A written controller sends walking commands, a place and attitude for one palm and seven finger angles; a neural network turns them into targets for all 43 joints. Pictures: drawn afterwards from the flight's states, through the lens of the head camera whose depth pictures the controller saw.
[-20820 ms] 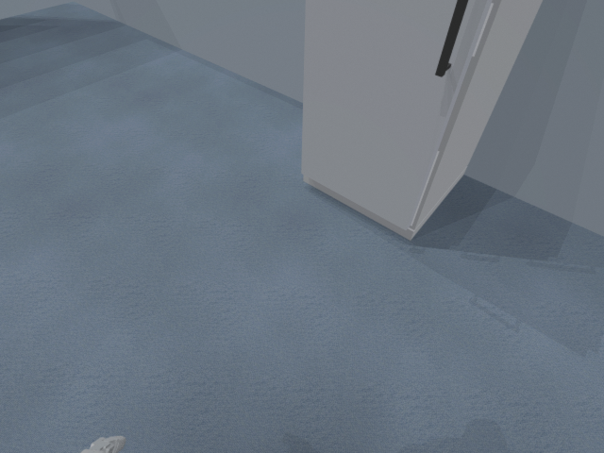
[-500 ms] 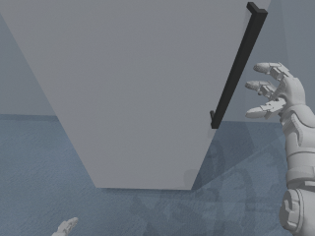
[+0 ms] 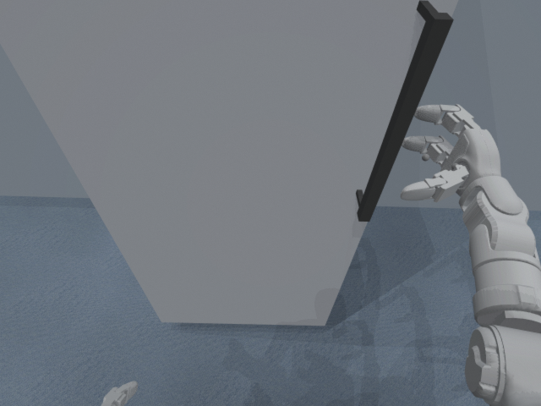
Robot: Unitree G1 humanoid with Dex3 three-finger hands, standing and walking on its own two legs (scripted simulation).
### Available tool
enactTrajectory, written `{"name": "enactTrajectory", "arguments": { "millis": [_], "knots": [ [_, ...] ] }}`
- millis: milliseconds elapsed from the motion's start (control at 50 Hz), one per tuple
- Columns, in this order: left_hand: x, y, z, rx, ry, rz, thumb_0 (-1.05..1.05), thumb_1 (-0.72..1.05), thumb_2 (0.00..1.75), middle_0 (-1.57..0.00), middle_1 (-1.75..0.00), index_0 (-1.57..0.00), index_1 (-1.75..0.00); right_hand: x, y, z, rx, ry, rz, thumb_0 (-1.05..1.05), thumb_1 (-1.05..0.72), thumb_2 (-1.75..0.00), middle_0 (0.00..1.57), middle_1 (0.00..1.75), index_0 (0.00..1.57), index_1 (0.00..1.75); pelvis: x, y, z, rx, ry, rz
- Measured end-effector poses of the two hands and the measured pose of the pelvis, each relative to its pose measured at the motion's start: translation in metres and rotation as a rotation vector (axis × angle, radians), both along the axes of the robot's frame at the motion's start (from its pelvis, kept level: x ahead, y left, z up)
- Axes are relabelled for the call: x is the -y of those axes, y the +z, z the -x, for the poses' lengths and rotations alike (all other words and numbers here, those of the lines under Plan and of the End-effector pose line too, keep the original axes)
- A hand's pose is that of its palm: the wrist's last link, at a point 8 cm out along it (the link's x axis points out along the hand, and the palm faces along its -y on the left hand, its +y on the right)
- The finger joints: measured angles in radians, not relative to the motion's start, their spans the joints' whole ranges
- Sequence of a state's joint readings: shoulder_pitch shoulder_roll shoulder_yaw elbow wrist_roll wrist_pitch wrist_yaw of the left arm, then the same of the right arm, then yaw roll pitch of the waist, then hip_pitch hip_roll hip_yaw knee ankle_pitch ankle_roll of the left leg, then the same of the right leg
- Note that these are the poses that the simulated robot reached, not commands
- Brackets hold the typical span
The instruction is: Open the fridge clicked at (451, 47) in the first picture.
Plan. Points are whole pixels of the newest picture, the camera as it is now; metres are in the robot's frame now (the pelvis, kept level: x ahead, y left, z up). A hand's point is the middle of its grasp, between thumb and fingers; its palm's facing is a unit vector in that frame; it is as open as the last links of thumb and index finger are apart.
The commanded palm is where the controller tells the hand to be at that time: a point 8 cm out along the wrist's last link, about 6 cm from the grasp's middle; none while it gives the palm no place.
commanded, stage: feel for the door with the fingertips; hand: right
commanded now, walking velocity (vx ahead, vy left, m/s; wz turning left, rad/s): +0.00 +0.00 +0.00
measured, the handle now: (388, 134) +0.48 -0.12 +0.18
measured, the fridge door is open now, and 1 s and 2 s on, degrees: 0 0 0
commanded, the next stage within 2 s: slide the fingers in behind the handle in 0.62 s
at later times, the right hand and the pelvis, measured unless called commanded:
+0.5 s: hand (414, 154) +0.43 -0.15 +0.18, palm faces -0.06 +1.00 +0.01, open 14.0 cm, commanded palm +0.42 -0.20 +0.18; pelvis -0.01 +0.01 +0.00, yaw +0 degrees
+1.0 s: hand (410, 153) +0.44 -0.15 +0.18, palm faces -0.09 +1.00 +0.01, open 13.8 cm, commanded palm +0.41 -0.20 +0.18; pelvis -0.02 +0.01 +0.00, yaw +0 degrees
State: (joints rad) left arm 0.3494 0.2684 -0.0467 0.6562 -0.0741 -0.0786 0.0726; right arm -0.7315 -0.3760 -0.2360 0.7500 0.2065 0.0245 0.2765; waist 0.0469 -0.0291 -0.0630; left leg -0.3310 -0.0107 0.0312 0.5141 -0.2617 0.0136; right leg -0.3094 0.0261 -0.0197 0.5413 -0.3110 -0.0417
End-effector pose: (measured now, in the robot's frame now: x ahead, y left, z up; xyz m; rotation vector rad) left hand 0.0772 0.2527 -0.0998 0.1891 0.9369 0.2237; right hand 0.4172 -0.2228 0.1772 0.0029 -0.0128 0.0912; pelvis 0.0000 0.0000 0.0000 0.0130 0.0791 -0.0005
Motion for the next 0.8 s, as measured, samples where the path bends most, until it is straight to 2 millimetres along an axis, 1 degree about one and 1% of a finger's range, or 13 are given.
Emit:
{"name": "enactTrajectory", "arguments": {
  "millis": [80, 120, 280, 360, 480, 600, 800],
  "knots": [
    [0.001, -0.001, -0.001, 0.003, 0.001, 0.009, 0.01, 0.90, 0.90, -0.20, -0.30, -0.20, -0.30, -0.016, -0.002, -0.002, -0.001, 0.008, -0.019, -0.01, 0.50, -0.30, 0.30, 1.20, 0.30, 1.20, -0.001, 0.000, 0.000, 0.003, 0.005, 0.002],
    [0.001, 0.000, -0.002, 0.009, 0.003, 0.013, 0.01, 0.90, 0.90, -0.20, -0.30, -0.20, -0.30, -0.020, -0.003, -0.003, -0.004, -0.001, -0.023, -0.01, 0.50, -0.30, 0.30, 1.20, 0.30, 1.20, -0.002, 0.000, 0.000, 0.004, 0.010, 0.003],
    [0.000, 0.003, -0.009, 0.039, 0.002, 0.024, 0.01, 0.90, 0.90, -0.20, -0.30, -0.20, -0.30, -0.025, 0.000, 0.005, 0.004, -0.017, -0.013, -0.01, 0.50, -0.30, 0.31, 1.21, 0.30, 1.20, -0.007, 0.001, 0.002, 0.019, 0.013, 0.005],
    [-0.004, 0.004, -0.012, 0.047, -0.002, 0.016, 0.01, 0.90, 0.90, -0.20, -0.30, -0.20, -0.30, -0.022, 0.000, 0.006, -0.014, -0.036, -0.007, -0.01, 0.50, -0.30, 0.30, 1.20, 0.30, 1.20, -0.010, 0.001, 0.004, 0.023, 0.009, 0.005],
    [-0.010, 0.005, -0.010, 0.052, -0.003, 0.003, 0.01, 0.90, 0.90, -0.20, -0.30, -0.20, -0.30, -0.019, 0.007, 0.007, 0.003, -0.037, -0.006, -0.01, 0.50, -0.30, 0.30, 1.20, 0.30, 1.20, -0.013, 0.001, 0.008, 0.024, 0.003, 0.005],
    [-0.017, 0.003, 0.001, 0.025, 0.002, -0.014, 0.01, 0.90, 0.90, -0.20, -0.30, -0.20, -0.30, -0.016, 0.002, -0.002, -0.038, -0.042, -0.012, -0.01, 0.50, -0.30, 0.30, 1.20, 0.31, 1.21, -0.015, 0.000, 0.013, 0.011, -0.004, 0.005],
    [-0.021, -0.005, 0.037, -0.065, 0.017, -0.025, 0.01, 0.90, 0.90, -0.20, -0.30, -0.20, -0.30, -0.012, 0.000, -0.007, -0.018, -0.033, -0.001, -0.01, 0.50, -0.30, 0.36, 1.25, 0.36, 1.25, -0.014, -0.002, 0.017, -0.008, -0.011, 0.003]
  ]
}}
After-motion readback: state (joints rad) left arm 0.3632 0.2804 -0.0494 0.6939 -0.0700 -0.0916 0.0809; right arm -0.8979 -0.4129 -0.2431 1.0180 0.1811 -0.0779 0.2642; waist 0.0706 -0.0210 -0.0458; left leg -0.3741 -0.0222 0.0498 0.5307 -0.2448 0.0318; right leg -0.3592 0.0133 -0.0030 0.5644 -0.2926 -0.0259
